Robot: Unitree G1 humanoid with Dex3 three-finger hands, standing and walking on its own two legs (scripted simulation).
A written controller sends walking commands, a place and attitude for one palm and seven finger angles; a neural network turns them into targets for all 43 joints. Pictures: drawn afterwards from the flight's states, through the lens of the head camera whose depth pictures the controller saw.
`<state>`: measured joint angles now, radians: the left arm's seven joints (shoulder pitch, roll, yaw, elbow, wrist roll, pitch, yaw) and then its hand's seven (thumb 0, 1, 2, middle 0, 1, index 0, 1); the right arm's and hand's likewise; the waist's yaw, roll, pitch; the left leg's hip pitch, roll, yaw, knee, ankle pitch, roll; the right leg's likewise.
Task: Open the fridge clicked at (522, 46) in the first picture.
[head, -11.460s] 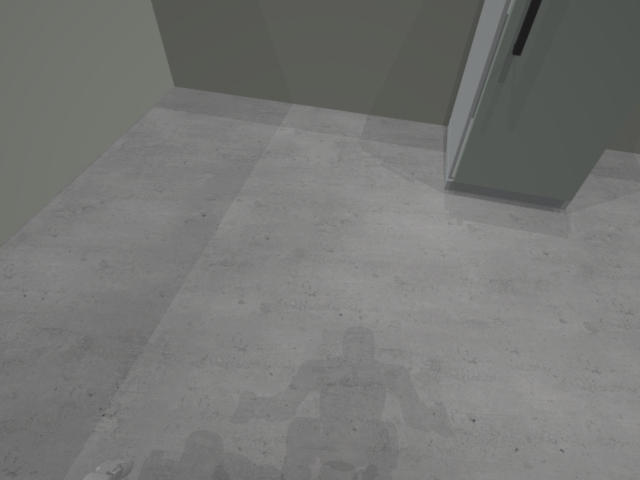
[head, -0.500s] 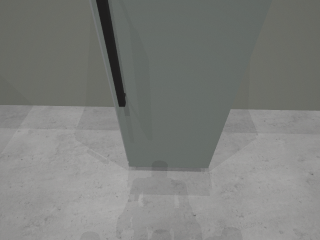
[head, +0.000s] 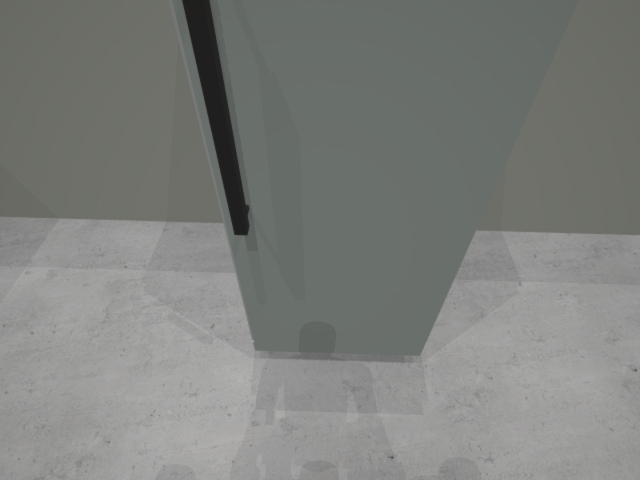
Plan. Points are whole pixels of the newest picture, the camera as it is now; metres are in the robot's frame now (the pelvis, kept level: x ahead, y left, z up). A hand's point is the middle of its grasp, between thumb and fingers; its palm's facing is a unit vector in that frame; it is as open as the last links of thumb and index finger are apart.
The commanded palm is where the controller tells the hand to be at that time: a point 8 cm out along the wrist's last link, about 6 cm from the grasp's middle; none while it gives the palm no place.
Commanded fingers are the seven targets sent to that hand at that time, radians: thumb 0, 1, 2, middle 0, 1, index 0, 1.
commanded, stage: shuffle to correct the standing spot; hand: left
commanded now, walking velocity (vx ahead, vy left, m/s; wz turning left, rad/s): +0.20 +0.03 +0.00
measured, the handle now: (221, 104) +0.57 +0.19 +0.19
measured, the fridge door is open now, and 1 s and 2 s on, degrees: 0 0 0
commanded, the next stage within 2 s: come to a stop and stand still in 0.22 s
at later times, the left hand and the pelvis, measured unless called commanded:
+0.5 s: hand (206, 426) +0.23 +0.20 -0.17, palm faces +0.06 -0.97 -0.24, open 7.3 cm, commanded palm none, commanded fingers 0.00 0.90 0.90 -0.20 -0.30 -0.20 -0.30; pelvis +0.15 +0.00 -0.01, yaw +3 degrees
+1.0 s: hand (155, 469) +0.17 +0.25 -0.16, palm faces +0.14 -0.95 -0.29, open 7.3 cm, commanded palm none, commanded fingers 0.00 0.90 0.90 -0.20 -0.30 -0.20 -0.30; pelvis +0.11 +0.05 -0.01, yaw +2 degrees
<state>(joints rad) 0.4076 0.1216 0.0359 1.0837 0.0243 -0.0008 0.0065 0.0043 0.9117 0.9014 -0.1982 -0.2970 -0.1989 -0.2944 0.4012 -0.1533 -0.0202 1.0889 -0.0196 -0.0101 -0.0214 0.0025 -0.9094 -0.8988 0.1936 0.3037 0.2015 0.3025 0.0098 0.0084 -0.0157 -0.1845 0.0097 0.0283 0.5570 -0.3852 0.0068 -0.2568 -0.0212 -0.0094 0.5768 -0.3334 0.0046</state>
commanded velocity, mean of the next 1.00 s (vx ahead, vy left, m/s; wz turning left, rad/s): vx -0.03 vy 0.03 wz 0.00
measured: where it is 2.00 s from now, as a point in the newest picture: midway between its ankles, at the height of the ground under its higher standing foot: outside the picture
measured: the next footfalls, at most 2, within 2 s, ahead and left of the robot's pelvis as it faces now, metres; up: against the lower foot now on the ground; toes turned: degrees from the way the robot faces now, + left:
right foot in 0.48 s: +0.30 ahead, -0.07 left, +0.00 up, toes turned -4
left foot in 0.94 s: +0.16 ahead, +0.15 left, +0.00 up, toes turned +7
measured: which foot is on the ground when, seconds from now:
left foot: down 0.00-0.48, up 0.50-0.92, down 0.94-1.00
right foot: down 0.00-0.20, up 0.22-0.46, down 0.48-0.98, up 1.00-1.00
